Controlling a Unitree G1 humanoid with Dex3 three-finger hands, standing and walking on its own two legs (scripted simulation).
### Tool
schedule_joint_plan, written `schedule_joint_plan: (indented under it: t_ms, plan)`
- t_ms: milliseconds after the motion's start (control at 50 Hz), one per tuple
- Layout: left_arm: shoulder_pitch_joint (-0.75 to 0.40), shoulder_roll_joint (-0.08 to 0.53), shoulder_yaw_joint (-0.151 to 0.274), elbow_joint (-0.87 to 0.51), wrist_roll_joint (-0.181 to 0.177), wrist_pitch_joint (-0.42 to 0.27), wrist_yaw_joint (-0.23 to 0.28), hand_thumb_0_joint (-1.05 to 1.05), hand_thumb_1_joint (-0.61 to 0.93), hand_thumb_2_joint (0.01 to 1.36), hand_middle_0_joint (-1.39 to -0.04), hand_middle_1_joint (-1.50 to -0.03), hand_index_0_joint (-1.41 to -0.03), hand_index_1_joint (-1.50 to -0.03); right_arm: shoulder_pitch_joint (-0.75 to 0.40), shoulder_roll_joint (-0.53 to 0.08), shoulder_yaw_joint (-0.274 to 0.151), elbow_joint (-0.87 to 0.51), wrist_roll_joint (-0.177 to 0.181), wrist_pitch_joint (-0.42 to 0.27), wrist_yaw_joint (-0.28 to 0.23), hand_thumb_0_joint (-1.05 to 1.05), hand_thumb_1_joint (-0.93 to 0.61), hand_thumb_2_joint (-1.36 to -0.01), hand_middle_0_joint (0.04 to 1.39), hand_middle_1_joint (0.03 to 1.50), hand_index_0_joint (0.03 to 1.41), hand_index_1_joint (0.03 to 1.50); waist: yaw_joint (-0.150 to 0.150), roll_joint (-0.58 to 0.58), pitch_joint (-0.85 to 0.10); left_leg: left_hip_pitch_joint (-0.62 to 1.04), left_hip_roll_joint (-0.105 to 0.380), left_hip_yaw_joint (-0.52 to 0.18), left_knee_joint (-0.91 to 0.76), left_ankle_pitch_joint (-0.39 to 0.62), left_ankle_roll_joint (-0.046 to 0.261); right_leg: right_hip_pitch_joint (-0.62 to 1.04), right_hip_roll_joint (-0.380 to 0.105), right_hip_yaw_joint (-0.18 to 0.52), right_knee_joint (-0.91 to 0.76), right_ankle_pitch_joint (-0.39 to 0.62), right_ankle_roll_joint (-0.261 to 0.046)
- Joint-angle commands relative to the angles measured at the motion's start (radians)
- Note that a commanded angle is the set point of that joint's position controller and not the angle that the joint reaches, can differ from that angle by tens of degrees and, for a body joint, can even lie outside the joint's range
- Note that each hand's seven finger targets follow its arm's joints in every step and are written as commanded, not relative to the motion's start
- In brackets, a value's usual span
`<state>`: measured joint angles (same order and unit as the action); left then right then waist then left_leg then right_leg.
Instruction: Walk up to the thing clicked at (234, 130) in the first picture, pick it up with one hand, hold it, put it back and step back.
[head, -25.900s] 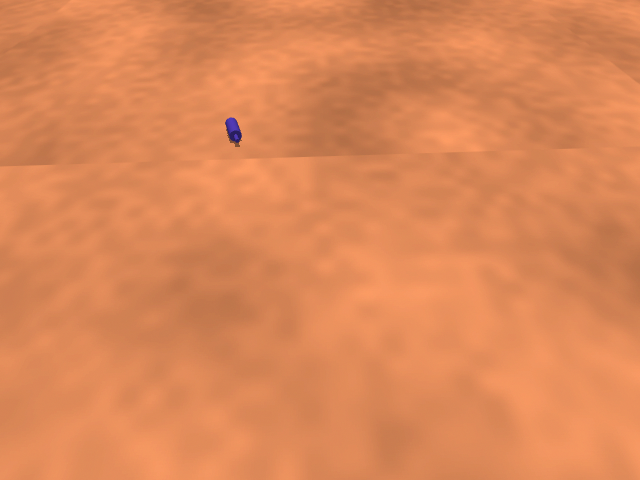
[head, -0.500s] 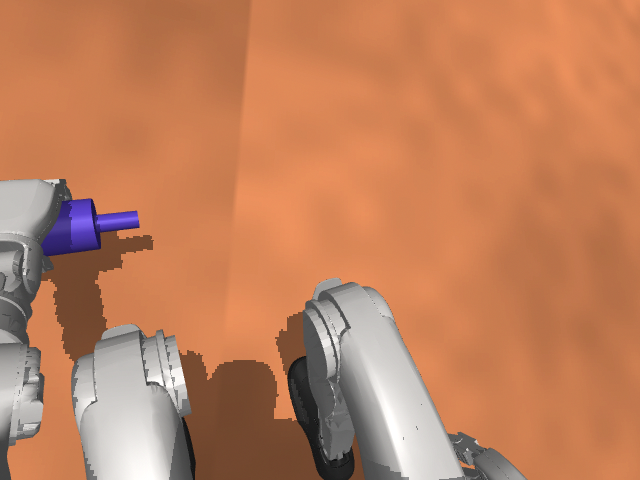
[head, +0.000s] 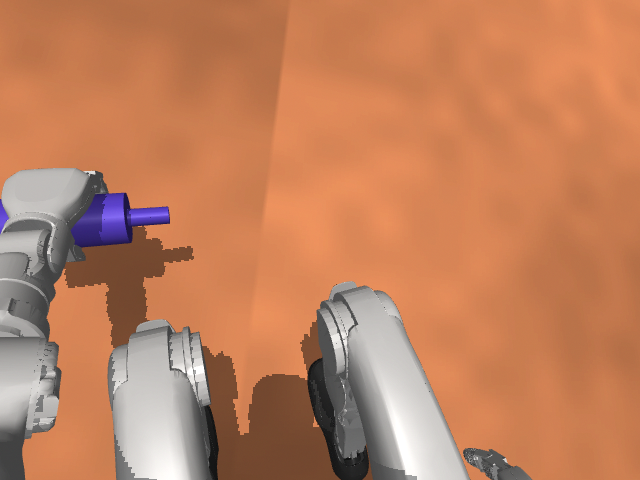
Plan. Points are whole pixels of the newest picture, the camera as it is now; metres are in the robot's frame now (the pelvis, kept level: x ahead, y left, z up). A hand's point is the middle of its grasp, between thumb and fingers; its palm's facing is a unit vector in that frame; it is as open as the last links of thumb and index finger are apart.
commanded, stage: lift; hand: left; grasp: from above
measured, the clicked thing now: (89, 220) +0.48 +0.23 -0.18
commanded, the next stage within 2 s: hold in 1.60 s
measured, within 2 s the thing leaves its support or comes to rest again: neither
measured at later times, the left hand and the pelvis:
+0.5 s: hand out of the picture +0.40 +0.28 -0.03, palm faces -0.49 -0.05 -0.87, open 9.8 cm; pelvis +0.00 +0.01 +0.09, yaw +3 degrees
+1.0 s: hand out of the picture +0.35 +0.27 +0.18, palm faces -0.46 -0.08 -0.88, open 9.8 cm; pelvis +0.02 +0.01 +0.27, yaw +5 degrees
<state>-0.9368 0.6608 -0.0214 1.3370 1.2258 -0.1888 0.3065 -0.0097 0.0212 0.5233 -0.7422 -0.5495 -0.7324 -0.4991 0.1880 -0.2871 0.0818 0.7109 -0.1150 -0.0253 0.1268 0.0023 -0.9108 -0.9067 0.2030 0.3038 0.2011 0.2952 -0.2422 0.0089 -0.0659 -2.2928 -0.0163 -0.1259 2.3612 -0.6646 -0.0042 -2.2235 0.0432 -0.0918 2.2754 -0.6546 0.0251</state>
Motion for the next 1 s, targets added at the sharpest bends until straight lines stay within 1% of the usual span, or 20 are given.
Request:
schedule_joint_plan:
  t_ms: [0,60,120,160,260,380,400,420,460,480,520,540,560,580,620,700,780,820,840,980]
  plan:
    - [-0.345,0.237,0.044,-0.244,-0.045,0.027,0.025,0.000,0.680,0.743,-1.018,-0.654,-1.034,-0.638,0.211,-0.238,-0.106,-0.031,0.018,0.002,-0.026,0.000,-0.914,-0.905,0.200,0.300,0.200,0.300,0.032,0.327,-0.773,0.577,-0.010,0.088,-0.313,0.147,0.022,0.393,0.014,-0.045,-0.280,0.165,-0.083]
    - [-0.343,0.237,0.037,-0.328,-0.067,0.040,-0.016,0.000,0.709,0.782,-1.041,-0.663,-1.052,-0.651,0.207,-0.235,-0.119,-0.038,0.038,0.018,-0.032,0.000,-0.911,-0.905,0.200,0.300,0.200,0.300,0.039,0.334,-0.821,0.634,-0.008,0.079,-0.349,0.167,0.023,0.406,0.011,-0.042,-0.288,0.196,-0.081]
    - [-0.287,0.215,0.025,-0.374,-0.079,0.044,-0.053,0.000,0.736,0.796,-1.072,-0.643,-1.079,-0.637,0.207,-0.222,-0.129,-0.043,0.049,0.028,-0.039,0.000,-0.911,-0.905,0.200,0.300,0.200,0.300,0.043,0.303,-0.791,0.641,-0.009,0.087,-0.368,0.168,0.028,0.427,0.009,-0.030,-0.325,0.190,-0.080]
    - [-0.269,0.238,0.043,-0.411,-0.080,0.040,-0.068,0.000,0.727,0.796,-1.067,-0.632,-1.072,-0.627,0.205,-0.226,-0.138,-0.043,0.060,0.035,-0.046,0.000,-0.909,-0.904,0.200,0.300,0.200,0.300,0.058,0.301,-0.798,0.648,-0.013,0.085,-0.388,0.171,0.029,0.428,0.004,-0.024,-0.335,0.190,-0.080]
    - [-0.186,0.179,0.015,-0.488,-0.119,0.038,-0.105,0.000,0.712,0.823,-1.063,-0.637,-1.063,-0.638,0.196,-0.209,-0.146,-0.066,0.080,0.041,-0.056,0.000,-0.906,-0.903,0.200,0.300,0.200,0.300,0.070,0.263,-0.783,0.709,-0.007,0.071,-0.475,0.129,0.031,0.461,0.002,-0.017,-0.400,0.162,-0.070]
    - [-0.100,0.155,0.012,-0.576,-0.151,0.044,-0.127,0.000,0.727,0.834,-1.073,-0.651,-1.071,-0.653,0.181,-0.201,-0.158,-0.083,0.097,0.044,-0.073,0.000,-0.905,-0.903,0.200,0.300,0.200,0.300,0.090,0.241,-0.785,0.803,-0.002,0.063,-0.562,0.146,0.031,0.541,-0.002,-0.005,-0.473,0.180,-0.062]
    - [-0.131,0.157,0.009,-0.640,-0.158,0.041,-0.128,0.000,0.742,0.819,-1.075,-0.655,-1.079,-0.652,0.174,-0.196,-0.162,-0.091,0.101,0.044,-0.076,0.000,-0.904,-0.903,0.201,0.300,0.200,0.300,0.091,0.252,-0.806,0.824,-0.003,0.062,-0.578,0.145,0.031,0.565,-0.001,-0.002,-0.488,0.180,-0.063]
    - [-0.056,0.149,0.010,-0.589,-0.156,0.050,-0.131,0.000,0.755,0.832,-1.094,-0.653,-1.094,-0.654,0.174,-0.197,-0.162,-0.088,0.101,0.045,-0.080,0.000,-0.905,-0.904,0.200,0.300,0.200,0.300,0.098,0.213,-0.772,0.836,-0.001,0.061,-0.594,0.148,0.032,0.575,0.000,-0.002,-0.511,0.177,-0.059]
    - [-0.085,0.153,0.008,-0.684,-0.164,0.048,-0.134,0.000,0.745,0.807,-1.087,-0.635,-1.088,-0.636,0.169,-0.189,-0.165,-0.098,0.107,0.047,-0.089,0.000,-0.905,-0.903,0.201,0.300,0.200,0.300,0.102,0.231,-0.799,0.866,-0.003,0.071,-0.625,0.146,0.033,0.628,0.000,0.008,-0.548,0.178,-0.059]
    - [-0.022,0.156,0.019,-0.632,-0.163,0.058,-0.137,0.000,0.740,0.807,-1.082,-0.638,-1.083,-0.638,0.162,-0.190,-0.166,-0.096,0.109,0.048,-0.092,0.000,-0.904,-0.903,0.201,0.300,0.200,0.300,0.107,0.210,-0.764,0.879,-0.001,0.060,-0.652,0.135,0.032,0.634,-0.002,0.005,-0.561,0.172,-0.057]
    - [-0.055,0.146,0.008,-0.731,-0.173,0.059,-0.138,0.000,0.739,0.818,-1.090,-0.628,-1.086,-0.633,0.149,-0.181,-0.170,-0.107,0.116,0.049,-0.102,0.000,-0.905,-0.904,0.201,0.300,0.200,0.300,0.110,0.232,-0.790,0.936,0.002,0.054,-0.701,0.117,0.029,0.677,0.001,0.009,-0.595,0.162,-0.056]
    - [0.006,0.157,0.024,-0.703,-0.173,0.069,-0.135,0.000,0.744,0.833,-1.095,-0.636,-1.090,-0.643,0.139,-0.182,-0.174,-0.109,0.119,0.050,-0.108,0.000,-0.902,-0.903,0.201,0.300,0.200,0.300,0.122,0.210,-0.767,0.951,0.003,0.050,-0.727,0.095,0.029,0.691,0.000,0.012,-0.619,0.143,-0.054]
    - [0.038,0.132,0.008,-0.719,-0.179,0.074,-0.135,0.000,0.731,0.831,-1.101,-0.609,-1.089,-0.623,0.132,-0.177,-0.173,-0.113,0.121,0.051,-0.113,0.000,-0.903,-0.903,0.201,0.300,0.200,0.300,0.122,0.207,-0.751,0.966,0.004,0.054,-0.747,0.098,0.028,0.714,0.002,0.013,-0.642,0.146,-0.054]
    - [0.056,0.111,-0.002,-0.722,-0.183,0.080,-0.137,0.000,0.732,0.831,-1.099,-0.607,-1.088,-0.620,0.126,-0.172,-0.171,-0.113,0.123,0.051,-0.117,0.000,-0.902,-0.903,0.201,0.300,0.200,0.300,0.118,0.190,-0.734,0.980,0.003,0.054,-0.768,0.098,0.029,0.736,0.001,0.016,-0.667,0.148,-0.052]
    - [0.049,0.145,0.019,-0.777,-0.182,0.091,-0.135,0.000,0.722,0.838,-1.088,-0.620,-1.077,-0.633,0.117,-0.165,-0.174,-0.109,0.130,0.052,-0.128,0.000,-0.902,-0.903,0.201,0.300,0.200,0.300,0.128,0.198,-0.755,1.033,0.002,0.061,-0.804,0.126,0.028,0.801,0.001,0.025,-0.711,0.164,-0.052]
    - [0.131,0.102,-0.006,-0.792,-0.195,0.109,-0.151,0.000,0.710,0.806,-1.091,-0.589,-1.077,-0.605,0.095,-0.148,-0.171,-0.112,0.141,0.054,-0.148,0.000,-0.903,-0.903,0.201,0.300,0.200,0.300,0.132,0.169,-0.696,1.132,0.007,0.063,-0.907,0.145,0.027,0.898,0.005,0.032,-0.814,0.175,-0.049]
    - [0.189,0.102,0.000,-0.806,-0.209,0.118,-0.159,0.000,0.683,0.821,-1.098,-0.549,-1.072,-0.579,0.079,-0.131,-0.164,-0.099,0.151,0.048,-0.166,0.000,-0.904,-0.904,0.201,0.300,0.200,0.300,0.137,0.128,-0.635,1.200,0.007,0.077,-0.999,0.134,0.030,1.024,0.008,0.050,-0.933,0.162,-0.047]
    - [0.226,0.054,-0.031,-0.789,-0.212,0.120,-0.167,0.000,0.683,0.807,-1.095,-0.546,-1.070,-0.575,0.071,-0.124,-0.161,-0.096,0.155,0.043,-0.175,0.000,-0.904,-0.904,0.201,0.300,0.200,0.300,0.137,0.133,-0.569,1.246,0.012,0.067,-1.066,0.119,0.025,1.046,0.009,0.051,-0.977,0.153,-0.047]
    - [0.200,0.074,-0.023,-0.811,-0.210,0.117,-0.167,0.000,0.679,0.831,-1.098,-0.544,-1.067,-0.579,0.067,-0.123,-0.159,-0.089,0.158,0.039,-0.180,0.000,-0.902,-0.904,0.201,0.300,0.200,0.300,0.141,0.153,-0.557,1.271,0.017,0.060,-1.094,0.107,0.023,1.058,0.012,0.052,-0.993,0.144,-0.048]
    - [0.224,0.005,-0.065,-0.723,-0.208,0.112,-0.150,0.000,0.677,0.765,-1.091,-0.523,-1.068,-0.550,0.069,-0.111,-0.153,-0.068,0.162,0.008,-0.192,0.000,-0.902,-0.904,0.200,0.300,0.200,0.300,0.147,0.108,-0.440,1.409,0.021,0.053,-1.261,0.117,0.015,1.193,0.012,0.069,-1.162,0.156,-0.049]
